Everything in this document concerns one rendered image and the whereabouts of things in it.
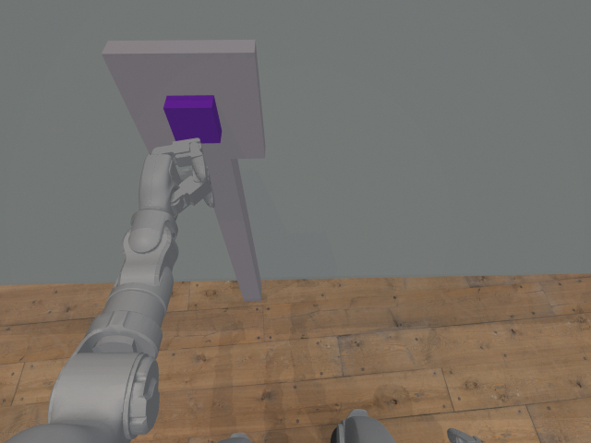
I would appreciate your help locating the left robot hand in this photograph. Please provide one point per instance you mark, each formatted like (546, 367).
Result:
(161, 187)

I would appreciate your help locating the panel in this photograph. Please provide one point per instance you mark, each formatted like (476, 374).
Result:
(145, 72)

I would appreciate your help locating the button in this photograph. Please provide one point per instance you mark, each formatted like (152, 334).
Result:
(193, 116)

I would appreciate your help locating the right robot thigh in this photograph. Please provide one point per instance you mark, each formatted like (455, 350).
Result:
(362, 429)

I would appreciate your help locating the left robot upper arm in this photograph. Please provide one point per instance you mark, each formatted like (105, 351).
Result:
(101, 398)

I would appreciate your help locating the left robot forearm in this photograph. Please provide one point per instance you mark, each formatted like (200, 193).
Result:
(133, 315)

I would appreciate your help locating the right robot shin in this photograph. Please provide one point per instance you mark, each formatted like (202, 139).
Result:
(357, 412)

